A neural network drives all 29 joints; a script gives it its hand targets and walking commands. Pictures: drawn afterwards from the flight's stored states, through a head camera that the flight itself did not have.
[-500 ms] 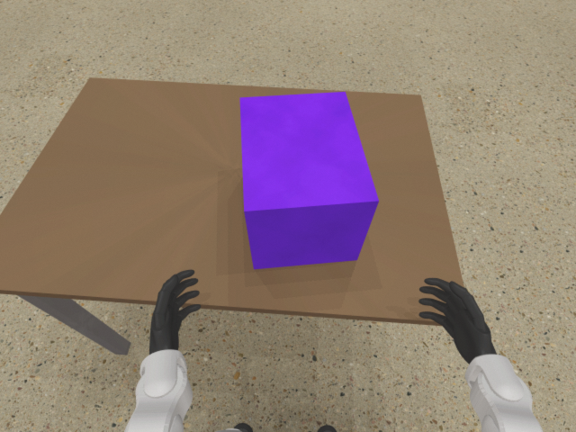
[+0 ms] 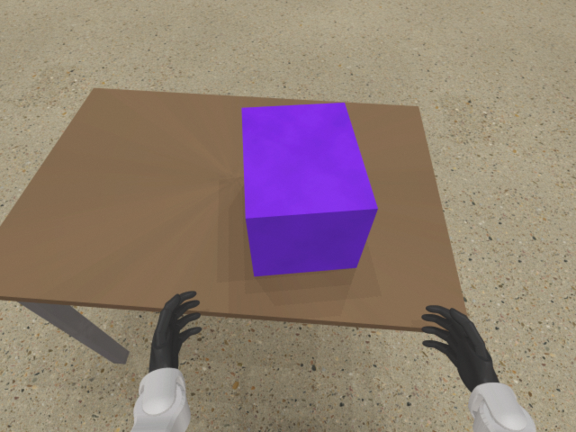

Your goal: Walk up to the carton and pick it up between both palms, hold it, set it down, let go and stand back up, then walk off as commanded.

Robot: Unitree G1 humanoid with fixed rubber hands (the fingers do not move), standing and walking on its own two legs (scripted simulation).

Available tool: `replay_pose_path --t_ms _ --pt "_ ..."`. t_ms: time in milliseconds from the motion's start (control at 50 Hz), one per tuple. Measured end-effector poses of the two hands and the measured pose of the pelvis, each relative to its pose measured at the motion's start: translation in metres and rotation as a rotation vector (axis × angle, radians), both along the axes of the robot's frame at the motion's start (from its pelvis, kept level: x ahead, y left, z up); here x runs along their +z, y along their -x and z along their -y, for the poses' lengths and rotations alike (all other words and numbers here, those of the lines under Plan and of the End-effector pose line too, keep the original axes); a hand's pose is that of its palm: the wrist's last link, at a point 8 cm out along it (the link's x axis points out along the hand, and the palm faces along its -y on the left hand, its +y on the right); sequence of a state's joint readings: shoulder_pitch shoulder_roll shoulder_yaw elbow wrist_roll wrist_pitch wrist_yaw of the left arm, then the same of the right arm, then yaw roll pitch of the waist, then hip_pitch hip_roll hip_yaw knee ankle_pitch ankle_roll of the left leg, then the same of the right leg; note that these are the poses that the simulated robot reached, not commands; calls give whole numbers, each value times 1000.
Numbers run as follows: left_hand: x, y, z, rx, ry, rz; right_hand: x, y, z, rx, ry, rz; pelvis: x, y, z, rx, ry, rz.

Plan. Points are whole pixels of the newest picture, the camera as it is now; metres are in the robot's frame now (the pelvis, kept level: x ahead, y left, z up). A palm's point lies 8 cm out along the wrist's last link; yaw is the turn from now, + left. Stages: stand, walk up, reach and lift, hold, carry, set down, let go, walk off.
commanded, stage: set down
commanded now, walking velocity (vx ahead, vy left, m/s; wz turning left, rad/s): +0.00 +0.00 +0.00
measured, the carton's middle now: (299, 188) +0.53 +0.02 -0.04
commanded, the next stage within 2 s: let go in 1.06 s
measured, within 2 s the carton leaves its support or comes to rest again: neither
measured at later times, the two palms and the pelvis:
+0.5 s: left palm (153, 365) +0.20 +0.21 -0.05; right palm (454, 373) +0.22 -0.21 -0.06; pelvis +0.01 +0.00 +0.00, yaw +0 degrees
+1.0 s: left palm (142, 375) +0.19 +0.23 -0.06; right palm (446, 383) +0.21 -0.20 -0.07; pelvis +0.02 +0.01 +0.00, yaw +1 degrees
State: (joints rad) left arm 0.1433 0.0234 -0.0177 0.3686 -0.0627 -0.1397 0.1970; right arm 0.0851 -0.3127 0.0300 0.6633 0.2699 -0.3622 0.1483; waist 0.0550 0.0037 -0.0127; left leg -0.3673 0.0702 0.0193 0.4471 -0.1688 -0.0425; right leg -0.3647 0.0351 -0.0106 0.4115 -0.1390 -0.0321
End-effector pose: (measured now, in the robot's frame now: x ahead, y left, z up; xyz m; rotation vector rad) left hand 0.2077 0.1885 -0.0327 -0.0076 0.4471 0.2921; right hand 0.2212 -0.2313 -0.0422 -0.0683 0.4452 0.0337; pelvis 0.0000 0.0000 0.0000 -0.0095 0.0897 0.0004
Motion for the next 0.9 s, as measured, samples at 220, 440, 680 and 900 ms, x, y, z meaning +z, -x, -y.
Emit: replay_pose_path --t_ms 220,440,680,900 --pt "-7 3 -11 -33 -27 -59 -12 6 -15 -13 -3 -49 0 -2 0 1 0 2" --pt "-15 7 -19 -59 -30 -123 -16 4 -20 -24 24 -79 1 -7 -4 4 0 9" --pt "-22 14 -28 -76 -30 -191 -23 7 -24 -32 47 -128 1 -12 -7 7 0 18" --pt "-28 18 -36 -97 -27 -248 -28 12 -27 -45 76 -171 2 -15 -10 9 0 25"
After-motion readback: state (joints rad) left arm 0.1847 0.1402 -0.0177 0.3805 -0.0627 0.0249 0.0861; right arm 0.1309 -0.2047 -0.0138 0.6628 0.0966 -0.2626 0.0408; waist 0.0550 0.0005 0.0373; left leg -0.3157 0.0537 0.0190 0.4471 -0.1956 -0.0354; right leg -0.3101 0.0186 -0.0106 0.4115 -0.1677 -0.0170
